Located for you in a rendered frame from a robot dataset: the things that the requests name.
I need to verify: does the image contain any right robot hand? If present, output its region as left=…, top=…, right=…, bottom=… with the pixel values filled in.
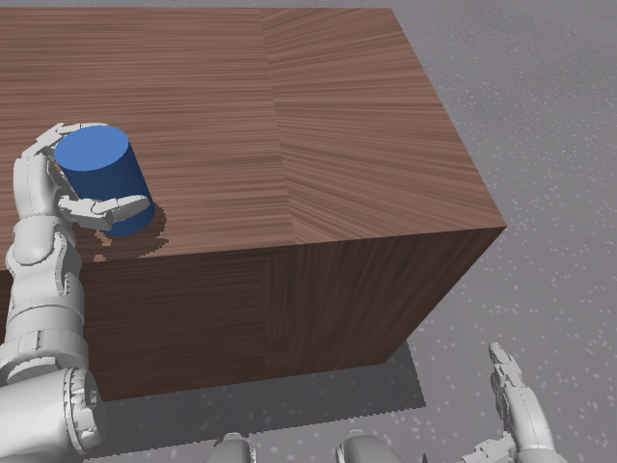
left=456, top=340, right=556, bottom=463

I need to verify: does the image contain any left robot hand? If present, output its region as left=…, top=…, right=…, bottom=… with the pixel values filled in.
left=13, top=123, right=150, bottom=231

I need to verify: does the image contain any left robot arm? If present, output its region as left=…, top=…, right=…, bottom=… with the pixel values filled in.
left=0, top=215, right=108, bottom=463

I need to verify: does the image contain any can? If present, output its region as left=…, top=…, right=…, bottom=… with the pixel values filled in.
left=54, top=125, right=155, bottom=236

